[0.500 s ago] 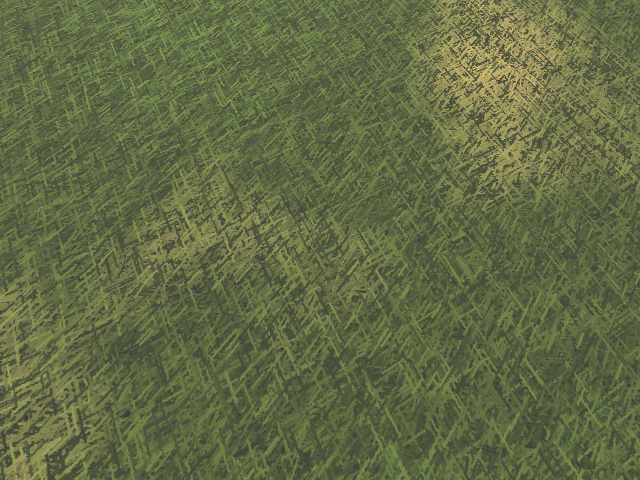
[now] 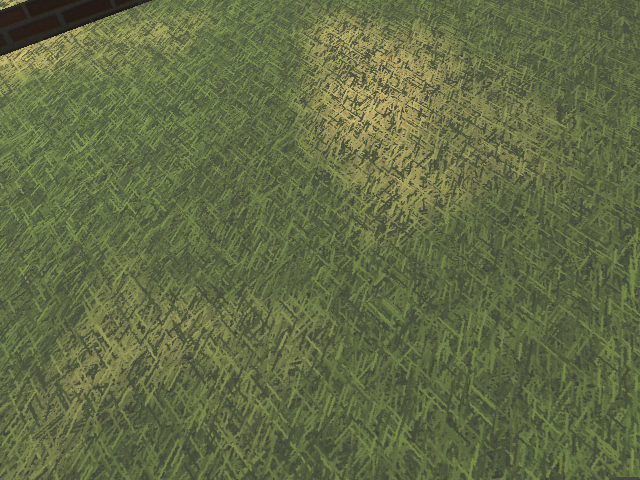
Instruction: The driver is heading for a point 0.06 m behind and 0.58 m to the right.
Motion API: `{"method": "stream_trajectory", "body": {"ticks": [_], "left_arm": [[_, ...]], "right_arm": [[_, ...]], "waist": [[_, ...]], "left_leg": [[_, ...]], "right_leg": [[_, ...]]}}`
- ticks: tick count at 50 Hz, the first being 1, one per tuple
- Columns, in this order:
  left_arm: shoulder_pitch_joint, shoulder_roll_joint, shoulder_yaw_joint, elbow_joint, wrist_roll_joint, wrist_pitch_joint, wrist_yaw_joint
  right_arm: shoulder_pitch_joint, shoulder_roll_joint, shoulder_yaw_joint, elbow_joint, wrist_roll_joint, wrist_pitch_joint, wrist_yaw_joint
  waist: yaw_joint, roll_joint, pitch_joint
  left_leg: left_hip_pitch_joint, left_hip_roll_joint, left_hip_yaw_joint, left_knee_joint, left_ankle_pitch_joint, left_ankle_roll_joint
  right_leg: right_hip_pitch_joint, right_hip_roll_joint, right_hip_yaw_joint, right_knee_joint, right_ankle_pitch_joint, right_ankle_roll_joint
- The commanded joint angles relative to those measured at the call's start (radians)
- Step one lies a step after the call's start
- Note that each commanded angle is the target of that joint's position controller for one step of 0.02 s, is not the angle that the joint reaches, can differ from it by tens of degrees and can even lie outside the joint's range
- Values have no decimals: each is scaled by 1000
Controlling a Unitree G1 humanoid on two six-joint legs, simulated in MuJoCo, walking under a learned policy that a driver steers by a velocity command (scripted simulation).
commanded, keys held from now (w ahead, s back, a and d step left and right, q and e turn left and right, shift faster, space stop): w+e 0.52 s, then e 0.46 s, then w+e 0.02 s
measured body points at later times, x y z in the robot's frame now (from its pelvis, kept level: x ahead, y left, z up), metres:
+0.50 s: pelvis +0.25 +0.02 -0.01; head +0.29 +0.00 +0.44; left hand +0.51 +0.21 -0.10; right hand +0.19 -0.27 -0.14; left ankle +0.20 +0.15 -0.75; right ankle +0.34 -0.17 -0.70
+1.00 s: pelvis +0.44 -0.08 -0.02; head +0.47 -0.12 +0.43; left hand +0.72 +0.08 -0.10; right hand +0.43 -0.41 -0.12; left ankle +0.61 +0.02 -0.70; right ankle +0.44 -0.17 -0.75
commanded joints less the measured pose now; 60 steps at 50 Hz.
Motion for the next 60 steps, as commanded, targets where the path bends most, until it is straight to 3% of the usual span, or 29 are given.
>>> {"method": "stream_trajectory", "body": {"ticks": [1,5,8,9,10,11,12,13,15,19,26,28,30,32,33,34,35,36,37,39,44,48,52,55,56,57,58,59,60], "left_arm": [[17,207,59,-43,-10,-10,7],[11,208,61,-37,-12,1,5],[-24,168,49,-49,-8,9,2],[-42,115,30,-69,8,7,-3],[37,40,10,-110,-11,-4,1],[68,120,22,-98,-31,-12,4],[-1,186,40,-89,-35,-12,0],[-56,188,42,-90,-26,-8,-1],[-106,154,43,-103,-14,-6,-11],[-150,81,24,-141,-15,11,-24],[-333,53,4,-207,-10,-5,-71],[-356,72,13,-227,-5,-4,-83],[-272,124,42,-217,5,-2,-89],[-14,215,94,-155,3,7,-72],[12,289,101,-149,-1,20,-45],[-55,353,98,-222,21,8,-51],[-64,268,83,-238,19,5,-60],[-117,239,70,-228,11,-2,-63],[-158,214,65,-219,-3,-4,-61],[-223,196,57,-228,12,3,-50],[-244,211,63,-203,14,15,-22],[-253,208,61,-199,7,46,0],[-232,201,59,-192,3,57,-6],[-234,177,47,-187,0,54,-12],[-215,132,34,-182,1,51,-9],[-189,61,14,-191,1,47,-8],[-226,114,25,-246,-10,27,-11],[-239,186,44,-236,-4,21,-12],[-241,206,55,-217,-1,25,-15]], "right_arm": [[-194,-38,6,-118,8,-31,12],[-172,-69,4,-127,12,-52,23],[23,-124,-23,-80,5,-66,11],[181,-171,-38,-59,-8,-69,2],[314,-263,-59,-31,-27,-56,-1],[290,-187,-39,-27,-10,-52,8],[234,-111,-18,-42,-3,-45,4],[188,-81,-9,-49,-7,-37,-1],[146,-39,5,-39,-20,-32,-9],[149,-65,-3,-12,-9,-46,-13],[186,-127,-13,6,4,-29,-21],[191,-151,-18,12,14,-13,-26],[191,-185,-27,5,24,6,-37],[180,-160,-15,-14,29,12,-43],[252,-34,22,-40,-33,9,-32],[352,-33,45,-72,-30,-6,-17],[233,-147,18,-65,-5,-12,-11],[159,-140,21,-98,13,-11,-14],[155,-119,24,-86,0,-6,-27],[172,-132,18,-80,-9,20,-38],[159,-77,31,-85,-27,51,-53],[76,-67,34,-114,-19,63,-50],[24,-73,31,-139,-4,46,-34],[94,-73,17,-128,4,16,-23],[152,-103,5,-116,-6,9,-26],[225,-171,-8,-109,-30,9,-33],[264,-229,-27,-88,-49,4,-22],[210,-169,-15,-110,-30,-4,-23],[181,-121,-3,-115,-14,-3,-31]], "waist": [[36,-173,75],[19,-191,62],[-82,-207,-31],[-155,-133,-169],[-134,195,-325],[-115,244,-276],[-123,148,-137],[-113,78,-61],[-84,66,10],[-69,55,43],[-117,13,71],[-102,17,79],[-42,52,3],[103,14,-133],[35,-249,-217],[-33,-343,-453],[56,-126,-473],[29,-106,-322],[-12,-26,-209],[-69,-75,-135],[-85,-99,-154],[-59,-138,-143],[-25,-186,-110],[-74,-197,-76],[-93,-141,-83],[-91,57,-114],[-86,235,-33],[-81,157,24],[-78,119,49]], "left_leg": [[-56,-21,10,-105,12,-12],[77,-34,7,-180,-38,15],[370,-36,32,-250,-53,78],[629,96,-88,-227,-94,140],[963,334,-516,-305,-332,280],[934,396,-697,-394,-496,303],[814,361,-550,-405,-501,269],[703,316,-400,-410,-381,241],[554,249,-225,-454,-188,218],[487,242,-56,-518,11,246],[525,216,176,-526,165,205],[574,224,216,-457,383,181],[616,219,245,-275,706,151],[460,163,272,109,617,88],[179,63,266,445,-267,34],[-63,-89,79,789,-695,-1],[-86,-26,-48,801,-591,16],[-118,2,-28,740,-503,31],[-110,41,-18,662,-440,24],[3,63,-21,579,-381,16],[57,20,-1,390,-300,-38],[74,-8,-22,226,-204,-48],[130,-35,-25,49,-227,-17],[317,-40,0,-174,-203,35],[441,48,-63,-251,-224,75],[581,259,-306,-343,-402,163],[552,389,-640,-463,-595,284],[527,376,-594,-464,-669,292],[516,320,-477,-455,-623,252]], "right_leg": [[-23,-200,206,-102,-30,-151],[-31,-210,270,-31,55,-137],[-73,-150,261,138,235,-87],[-186,-85,194,394,190,-49],[-527,69,56,747,-198,31],[-674,16,64,921,-343,42],[-720,-39,56,973,-259,43],[-697,-79,17,965,-185,44],[-639,-129,3,896,-90,41],[-655,-155,-41,798,-25,55],[-568,-121,-152,416,261,38],[-528,-88,-185,345,234,15],[-390,-10,-235,320,166,-23],[-2,38,-208,219,312,-91],[277,-174,75,268,685,-156],[481,-437,609,195,684,-407],[422,-379,515,138,613,-347],[290,-330,379,121,578,-302],[138,-274,294,105,552,-255],[-84,-225,219,57,565,-233],[-209,-173,152,62,624,-227],[-225,-134,198,64,304,-182],[-232,-125,302,52,-110,-171],[-295,-88,351,113,-280,-136],[-377,-32,299,228,-359,-90],[-536,89,105,517,-406,-18],[-744,91,42,669,-367,2],[-780,12,53,757,-277,22],[-784,-4,31,784,-207,41]]}}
